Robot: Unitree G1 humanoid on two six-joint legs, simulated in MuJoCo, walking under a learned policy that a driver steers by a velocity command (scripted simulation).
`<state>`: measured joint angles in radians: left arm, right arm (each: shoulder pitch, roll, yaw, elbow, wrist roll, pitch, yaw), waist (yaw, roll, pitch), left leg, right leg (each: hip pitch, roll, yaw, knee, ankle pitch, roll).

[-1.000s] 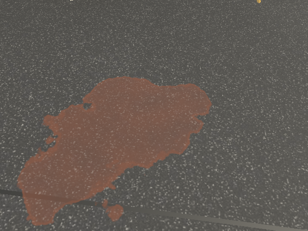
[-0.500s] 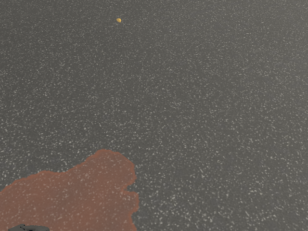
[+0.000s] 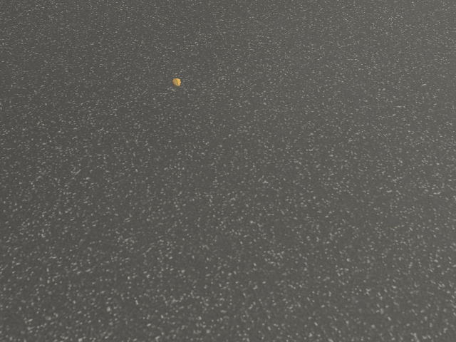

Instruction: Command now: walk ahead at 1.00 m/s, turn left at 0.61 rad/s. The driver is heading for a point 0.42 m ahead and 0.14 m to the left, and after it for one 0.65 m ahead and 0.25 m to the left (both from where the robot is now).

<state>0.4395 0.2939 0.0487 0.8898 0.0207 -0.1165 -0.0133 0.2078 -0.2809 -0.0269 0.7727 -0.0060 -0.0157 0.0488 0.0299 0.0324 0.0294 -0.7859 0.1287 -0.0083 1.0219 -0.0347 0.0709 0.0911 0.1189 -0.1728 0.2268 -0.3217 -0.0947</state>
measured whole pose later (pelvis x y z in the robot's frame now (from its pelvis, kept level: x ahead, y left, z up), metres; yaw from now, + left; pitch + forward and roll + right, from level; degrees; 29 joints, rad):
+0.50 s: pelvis +0.44 +0.05 +0.00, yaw +29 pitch +2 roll -1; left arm -0.08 0.26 0.00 0.54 -0.01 -0.11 0.02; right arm 0.37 -0.30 -0.08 0.78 0.04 0.00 -0.04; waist -0.11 -0.02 0.07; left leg -0.16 -0.19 -0.25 0.54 -0.38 0.12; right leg -0.59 0.03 0.19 0.47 0.06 0.08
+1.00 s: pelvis +0.55 +0.08 +0.00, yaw +44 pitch +1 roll -1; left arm 0.21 0.29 0.05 0.76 0.01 0.01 0.02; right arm 0.14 -0.24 -0.01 0.63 -0.04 0.04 0.00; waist 0.04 -0.02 0.01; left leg -0.31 -0.02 -0.05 0.55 -0.25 0.03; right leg -0.41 -0.01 0.01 0.67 -0.38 0.03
